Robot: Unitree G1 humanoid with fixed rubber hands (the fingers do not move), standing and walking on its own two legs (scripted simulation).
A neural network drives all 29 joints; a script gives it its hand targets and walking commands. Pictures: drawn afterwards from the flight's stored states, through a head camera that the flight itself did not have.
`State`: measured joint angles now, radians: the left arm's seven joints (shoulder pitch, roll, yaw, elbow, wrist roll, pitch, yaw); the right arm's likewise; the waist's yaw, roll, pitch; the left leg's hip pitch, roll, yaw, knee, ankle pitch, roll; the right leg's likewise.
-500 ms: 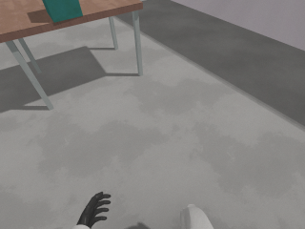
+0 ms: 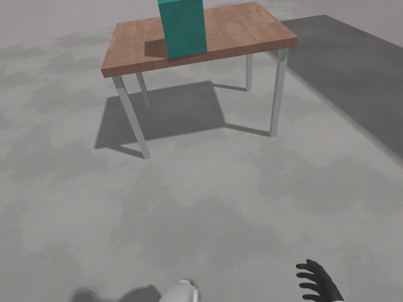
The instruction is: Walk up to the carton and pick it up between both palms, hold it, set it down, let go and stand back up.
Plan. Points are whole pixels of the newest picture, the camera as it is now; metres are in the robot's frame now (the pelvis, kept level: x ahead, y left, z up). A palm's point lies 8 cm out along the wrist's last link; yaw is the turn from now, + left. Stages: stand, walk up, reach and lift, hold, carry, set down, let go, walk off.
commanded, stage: walk up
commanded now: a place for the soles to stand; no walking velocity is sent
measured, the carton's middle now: (182, 23) +1.37 +0.19 +0.07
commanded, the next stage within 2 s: none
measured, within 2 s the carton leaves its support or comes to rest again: neither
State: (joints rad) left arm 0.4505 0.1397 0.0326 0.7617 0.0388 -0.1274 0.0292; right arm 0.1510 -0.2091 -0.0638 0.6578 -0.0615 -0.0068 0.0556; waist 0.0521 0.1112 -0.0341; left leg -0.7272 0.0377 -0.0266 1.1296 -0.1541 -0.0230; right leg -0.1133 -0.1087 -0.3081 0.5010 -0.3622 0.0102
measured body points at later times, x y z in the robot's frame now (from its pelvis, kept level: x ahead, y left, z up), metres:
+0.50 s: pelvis +0.26 +0.05 -0.01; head +0.27 +0.05 +0.44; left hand +0.43 +0.27 -0.10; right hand +0.32 -0.20 -0.12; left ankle +0.24 +0.11 -0.73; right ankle +0.33 -0.09 -0.65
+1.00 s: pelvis +0.47 +0.03 +0.00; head +0.48 -0.02 +0.45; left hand +0.47 +0.27 -0.09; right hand +0.65 -0.17 -0.13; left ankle +0.50 +0.21 -0.63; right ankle +0.47 -0.05 -0.73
